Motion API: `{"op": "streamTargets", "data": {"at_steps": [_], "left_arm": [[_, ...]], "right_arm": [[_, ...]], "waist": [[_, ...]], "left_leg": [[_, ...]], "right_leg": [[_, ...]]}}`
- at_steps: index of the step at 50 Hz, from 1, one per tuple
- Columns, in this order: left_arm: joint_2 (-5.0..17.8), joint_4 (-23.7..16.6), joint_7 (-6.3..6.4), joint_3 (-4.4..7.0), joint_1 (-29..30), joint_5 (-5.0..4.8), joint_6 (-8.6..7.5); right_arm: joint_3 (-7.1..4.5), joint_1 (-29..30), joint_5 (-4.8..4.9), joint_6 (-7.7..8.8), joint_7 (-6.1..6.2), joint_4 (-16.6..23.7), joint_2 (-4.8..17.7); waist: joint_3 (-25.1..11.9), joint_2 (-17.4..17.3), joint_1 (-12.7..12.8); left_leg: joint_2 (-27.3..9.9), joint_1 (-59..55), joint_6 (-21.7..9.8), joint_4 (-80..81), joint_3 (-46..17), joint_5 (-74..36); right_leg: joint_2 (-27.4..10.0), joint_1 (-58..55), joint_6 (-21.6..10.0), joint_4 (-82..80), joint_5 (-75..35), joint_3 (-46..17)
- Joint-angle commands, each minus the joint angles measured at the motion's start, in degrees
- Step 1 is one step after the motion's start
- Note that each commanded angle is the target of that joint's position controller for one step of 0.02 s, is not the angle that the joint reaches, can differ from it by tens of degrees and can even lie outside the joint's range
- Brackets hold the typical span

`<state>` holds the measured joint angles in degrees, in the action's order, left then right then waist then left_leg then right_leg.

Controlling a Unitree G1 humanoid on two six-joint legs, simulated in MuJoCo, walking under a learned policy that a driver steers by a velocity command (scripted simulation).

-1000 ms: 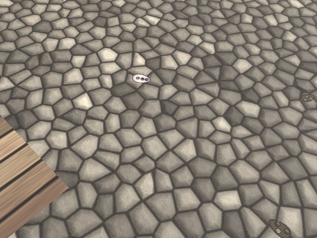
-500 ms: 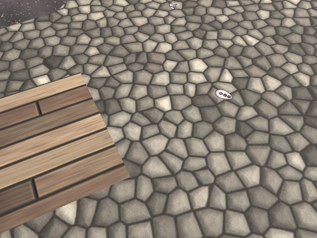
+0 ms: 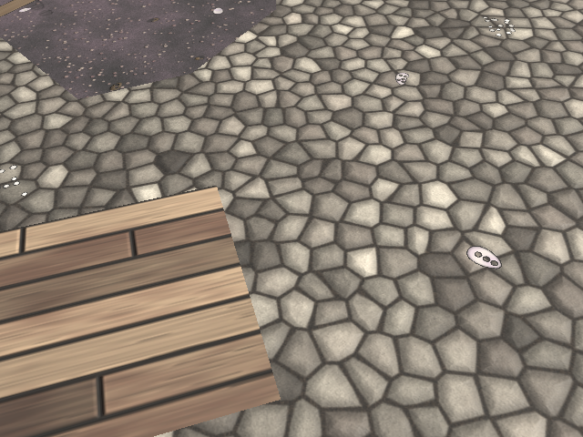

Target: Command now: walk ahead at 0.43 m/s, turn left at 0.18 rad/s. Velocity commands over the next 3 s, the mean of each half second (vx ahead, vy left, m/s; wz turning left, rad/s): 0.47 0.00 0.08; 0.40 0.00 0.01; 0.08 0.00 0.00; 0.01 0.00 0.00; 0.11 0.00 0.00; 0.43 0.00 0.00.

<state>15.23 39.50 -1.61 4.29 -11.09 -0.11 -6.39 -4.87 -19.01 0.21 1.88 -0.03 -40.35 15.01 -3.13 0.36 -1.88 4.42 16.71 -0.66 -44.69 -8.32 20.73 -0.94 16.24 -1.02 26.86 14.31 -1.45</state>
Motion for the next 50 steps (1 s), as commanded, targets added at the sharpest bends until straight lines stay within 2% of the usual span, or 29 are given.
{"op": "streamTargets", "data": {"at_steps": [1,2,3,4,7,11,16,19,20,21,22,23,24,25,26,27,29,32,36,39,41,43,44,45,46,47,48,49,50], "left_arm": [[14.98,1.52,-0.25,4.27,-14.89,0.13,0.0],[11.2,0.07,-0.02,3.45,-11.43,-0.3,-0.01],[8.56,-0.25,0.55,2.31,-9.02,0.29,0.32],[7.62,-0.64,0.78,1.5,-8.28,0.78,0.56],[7.17,0.59,1.7,1.28,-8.23,0.49,0.37],[7.18,3.47,1.96,1.1,-11.38,-0.62,0.92],[8.4,6.38,1.97,1.14,-15.41,-1.37,1.81],[10.18,7.3,2.34,1.58,-15.25,-1.55,2.67],[10.94,7.34,2.5,1.74,-14.68,-1.63,2.94],[10.66,7.23,2.63,1.5,-14.05,-1.6,3.18],[9.45,6.04,2.76,0.78,-13.0,-0.75,3.08],[2.28,4.31,2.35,-1.63,-19.5,-0.03,2.08],[5.48,5.57,1.92,-1.07,-18.44,-0.88,0.72],[9.4,3.67,1.6,0.17,-12.34,-2.5,0.12],[9.17,2.65,1.61,-0.02,-8.17,-2.3,-0.16],[8.47,2.4,1.72,0.08,-6.27,-1.19,-0.01],[6.58,3.22,1.7,0.06,-8.55,-0.63,1.21],[4.98,2.38,2.06,-0.34,-6.95,-0.09,2.41],[3.62,-0.35,1.52,-1.23,2.42,0.09,1.7],[3.24,-2.15,0.52,-1.7,8.7,-0.37,1.11],[4.0,-3.22,-0.26,-1.53,10.64,-0.06,0.67],[5.46,-3.31,-0.88,-0.97,9.44,0.36,0.42],[6.43,-2.65,-0.92,-0.58,7.12,0.61,0.41],[7.71,-0.93,-0.74,0.1,1.79,1.04,0.34],[10.81,0.42,-0.33,0.99,-3.62,1.51,0.17],[14.55,0.42,0.14,1.32,-7.8,2.88,0.54],[11.52,1.16,0.1,0.63,-9.69,1.56,1.53],[9.38,0.93,-0.18,0.04,-8.92,0.42,2.45],[8.48,0.57,-0.03,-0.34,-4.04,0.15,2.9]], "right_arm": [[-0.82,-0.9,1.52,2.3,0.37,6.13,4.22],[-1.62,4.98,2.38,2.33,0.82,6.28,8.42],[-1.8,8.31,1.92,2.16,0.9,6.41,8.77],[-1.38,8.41,1.06,1.83,0.83,5.7,6.92],[-0.8,9.86,0.06,2.3,0.49,5.44,4.28],[0.55,15.12,0.07,2.73,-0.35,5.87,1.12],[1.12,22.37,1.03,3.3,-2.26,7.81,1.34],[0.53,21.75,1.14,3.67,-2.92,8.36,3.61],[-0.14,18.28,0.91,3.68,-2.76,7.62,5.03],[-1.32,10.44,0.68,3.56,-2.33,5.33,7.18],[-2.35,-0.36,0.21,3.37,-1.64,3.01,10.26],[-3.53,-6.27,-0.56,3.25,-1.49,1.66,16.5],[-2.21,-7.8,0.2,2.88,-1.52,0.87,11.65],[-1.14,-3.03,0.36,2.57,-1.29,0.91,9.34],[-0.58,1.1,0.33,2.38,-1.18,1.37,7.96],[-0.02,4.4,-0.09,2.39,-1.38,1.48,6.54],[0.37,7.52,-0.75,3.0,-1.62,1.45,5.15],[0.0,7.05,-0.18,4.16,-1.52,-0.43,6.61],[-0.18,4.1,0.24,3.8,-0.66,-2.5,8.18],[-0.37,0.13,0.75,3.3,-0.34,-4.5,9.83],[-0.31,-1.6,0.74,2.52,-0.09,-5.81,10.06],[-0.38,-1.67,0.61,1.74,0.25,-6.57,10.54],[-0.48,-0.87,0.55,1.41,0.42,-6.64,10.99],[-0.4,0.61,0.62,1.09,0.62,-6.39,11.02],[0.19,-0.49,0.05,1.05,0.78,-6.01,9.52],[1.93,-7.77,-1.36,1.67,0.37,-5.71,4.61],[2.88,-13.29,-0.49,1.66,-0.1,-8.31,2.93],[1.22,-10.64,0.84,1.33,-0.25,-8.66,9.15],[0.94,-4.53,1.76,0.66,0.09,-6.86,9.59]], "waist": [[1.72,17.38,2.47],[6.29,11.11,4.27],[7.61,8.51,4.6],[7.71,7.01,4.14],[6.95,6.7,3.93],[5.56,5.22,5.62],[7.36,4.89,7.4],[6.32,5.73,5.09],[3.65,6.24,2.68],[-1.38,5.64,-1.57],[-9.02,3.74,-6.35],[-18.64,-11.64,-4.2],[-21.97,-13.56,-5.54],[-10.75,-10.28,-4.81],[-4.7,-5.85,-3.31],[-0.29,-3.02,-1.34],[1.77,-5.39,2.29],[3.72,-4.46,3.56],[5.77,-3.16,0.85],[7.02,-2.59,-1.69],[6.76,-2.85,-2.01],[4.56,-4.2,-0.61],[2.96,-4.93,0.88],[0.01,-4.65,3.94],[-5.04,-1.49,5.81],[-14.89,8.98,4.02],[-24.05,15.99,4.42],[-22.57,8.8,5.97],[-14.12,5.71,4.99]], "left_leg": [[-1.55,33.5,0.06,-21.89,-0.4,11.52],[-6.24,37.5,-0.13,-23.13,0.76,5.73],[-7.3,37.45,-0.21,-22.03,1.47,0.34],[-8.51,34.64,0.35,-20.72,2.34,-2.21],[-9.3,30.31,1.48,-12.57,4.23,-10.69],[-7.75,24.23,2.02,2.23,6.78,-19.55],[-5.95,19.3,0.47,11.86,8.36,-22.32],[-4.62,14.94,-2.37,15.24,9.03,-17.26],[-3.03,8.6,-3.71,16.23,10.48,-16.15],[-1.78,-3.02,-5.66,17.82,11.59,-17.64],[-8.3,-21.16,-8.91,15.43,4.93,-18.35],[-24.87,-43.93,-18.02,17.17,-22.53,-9.76],[-27.12,-43.84,-19.63,25.13,-35.34,-2.45],[-24.66,-35.93,-16.58,26.56,-26.26,-1.71],[-22.19,-26.73,-14.87,27.93,-18.86,-5.64],[-19.72,-18.44,-13.98,30.18,-14.04,-10.1],[-16.7,-9.33,-13.41,34.1,-8.43,-15.26],[-16.01,-4.96,-14.41,36.84,-2.82,-22.7],[-13.2,-4.96,-12.08,37.28,3.35,-25.73],[-13.79,-7.06,-11.13,36.56,4.02,-24.37],[-14.84,-11.28,-10.08,32.76,3.91,-30.51],[-15.97,-15.26,-8.29,28.1,3.14,-35.26],[-15.82,-16.4,-7.28,24.95,2.96,-38.8],[-13.87,-16.3,-5.79,18.84,3.95,-44.15],[-10.01,-12.87,-3.2,9.09,6.18,-40.43],[-4.96,4.07,0.5,-9.89,7.49,-15.42],[-0.19,12.21,3.01,-24.65,4.35,19.21],[-2.42,14.13,2.91,-28.69,-0.25,19.16],[-4.87,17.47,3.03,-28.13,2.12,16.12]], "right_leg": [[-22.33,-20.22,-14.69,-10.69,12.56,-35.03],[-20.62,-17.79,-14.54,-14.97,25.59,-35.64],[-18.87,-15.47,-13.19,-15.88,23.94,-32.51],[-16.39,-12.68,-12.68,-17.02,19.67,-28.6],[-12.27,-10.95,-10.97,-18.42,3.55,-18.2],[-9.45,-11.6,-9.48,-17.27,-12.62,-8.38],[-11.69,-13.41,-9.62,-16.11,-15.97,-6.87],[-13.52,-17.87,-8.28,-12.02,-27.47,-6.71],[-12.91,-18.25,-7.48,-7.42,-38.21,-5.4],[-10.6,-16.25,-6.11,1.58,-46.15,-2.95],[-8.39,-5.81,-4.2,15.8,-37.65,-1.52],[1.09,17.56,-0.03,39.77,-2.82,0.87],[2.38,24.6,-0.24,46.93,17.95,-6.54],[-1.08,29.72,-0.57,49.26,14.5,-5.43],[-3.78,28.91,-0.7,46.84,9.15,-3.52],[-5.4,26.81,-0.25,43.21,5.52,-2.76],[-7.46,20.37,0.54,39.36,1.33,-3.06],[-7.97,20.74,2.3,34.08,-2.95,-2.07],[-6.66,20.23,2.4,17.13,-17.22,-0.52],[-4.3,17.27,1.83,8.25,-22.79,0.7],[-2.92,16.74,0.64,4.58,-22.39,0.51],[-1.73,14.18,-1.05,2.48,-19.44,0.02],[-0.84,10.95,-1.9,1.72,-17.96,0.34],[0.72,3.75,-3.09,-0.36,-19.67,1.69],[-2.18,-7.24,-4.82,0.04,-36.23,0.25],[-16.37,-29.71,-12.87,5.96,-56.41,-14.12],[-24.36,-37.5,-20.26,3.35,-58.61,-27.61],[-21.68,-32.36,-18.5,0.36,-46.73,-26.2],[-19.2,-24.79,-15.98,-1.99,-37.82,-20.91]]}}
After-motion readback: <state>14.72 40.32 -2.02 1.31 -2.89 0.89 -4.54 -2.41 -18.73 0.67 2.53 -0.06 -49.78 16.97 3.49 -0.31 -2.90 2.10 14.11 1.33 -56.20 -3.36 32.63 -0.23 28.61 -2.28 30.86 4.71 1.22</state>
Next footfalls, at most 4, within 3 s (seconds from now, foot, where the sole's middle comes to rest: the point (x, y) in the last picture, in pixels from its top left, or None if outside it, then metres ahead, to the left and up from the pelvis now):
0.44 left None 0.37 0.13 -0.78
0.92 right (345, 388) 0.68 -0.10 -0.78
1.26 left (244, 407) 0.64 0.14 -0.78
2.90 right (331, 276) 1.02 -0.09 -0.78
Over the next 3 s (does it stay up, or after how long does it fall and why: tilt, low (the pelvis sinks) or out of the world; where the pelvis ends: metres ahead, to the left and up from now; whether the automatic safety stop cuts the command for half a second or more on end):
stays up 0.89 -0.01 -0.02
